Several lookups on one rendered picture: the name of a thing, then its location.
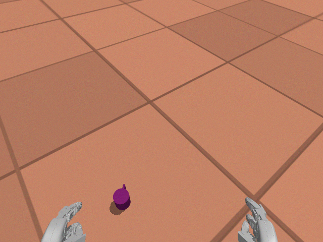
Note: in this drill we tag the left robot hand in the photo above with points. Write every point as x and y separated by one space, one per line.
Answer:
57 230

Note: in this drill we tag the mug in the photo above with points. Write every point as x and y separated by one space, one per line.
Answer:
121 198

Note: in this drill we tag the right robot hand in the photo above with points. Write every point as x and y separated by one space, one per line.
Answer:
263 229

